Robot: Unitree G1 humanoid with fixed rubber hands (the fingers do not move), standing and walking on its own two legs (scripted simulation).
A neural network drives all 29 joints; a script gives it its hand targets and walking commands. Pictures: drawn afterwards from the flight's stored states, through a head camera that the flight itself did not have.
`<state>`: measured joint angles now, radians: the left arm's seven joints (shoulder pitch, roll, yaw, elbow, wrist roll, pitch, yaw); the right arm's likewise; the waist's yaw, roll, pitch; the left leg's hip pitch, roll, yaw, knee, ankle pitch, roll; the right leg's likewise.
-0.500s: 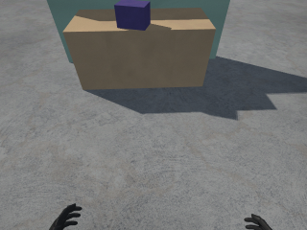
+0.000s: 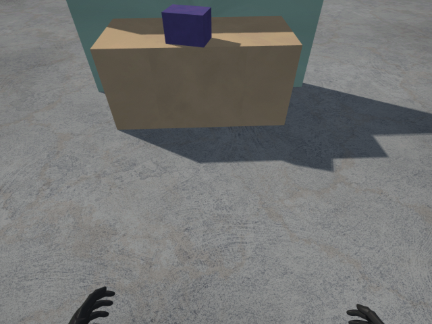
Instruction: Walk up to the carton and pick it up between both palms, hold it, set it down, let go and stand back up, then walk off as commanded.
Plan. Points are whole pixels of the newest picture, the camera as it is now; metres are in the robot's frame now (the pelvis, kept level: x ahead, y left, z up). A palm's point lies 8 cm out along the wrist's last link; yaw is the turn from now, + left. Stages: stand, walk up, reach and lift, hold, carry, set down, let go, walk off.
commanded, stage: stand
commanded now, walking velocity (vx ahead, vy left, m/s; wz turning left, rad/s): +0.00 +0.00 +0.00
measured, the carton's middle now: (188, 25) +1.77 +0.21 -0.06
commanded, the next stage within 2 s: walk up in 1.64 s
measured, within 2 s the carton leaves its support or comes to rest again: neither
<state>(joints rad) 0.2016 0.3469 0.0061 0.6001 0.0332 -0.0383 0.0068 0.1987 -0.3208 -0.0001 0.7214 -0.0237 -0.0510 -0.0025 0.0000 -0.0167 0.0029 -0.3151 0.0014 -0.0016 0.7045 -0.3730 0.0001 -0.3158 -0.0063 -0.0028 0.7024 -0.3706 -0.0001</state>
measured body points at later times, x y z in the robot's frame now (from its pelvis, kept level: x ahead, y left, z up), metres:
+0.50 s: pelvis -0.01 +0.00 +0.00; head -0.02 +0.01 +0.45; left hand +0.16 +0.28 -0.07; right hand +0.13 -0.28 -0.09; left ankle +0.00 +0.12 -0.72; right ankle +0.00 -0.12 -0.72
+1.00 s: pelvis -0.01 +0.00 +0.00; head -0.01 +0.01 +0.45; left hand +0.16 +0.28 -0.07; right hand +0.13 -0.28 -0.09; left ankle +0.00 +0.12 -0.72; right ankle +0.00 -0.12 -0.72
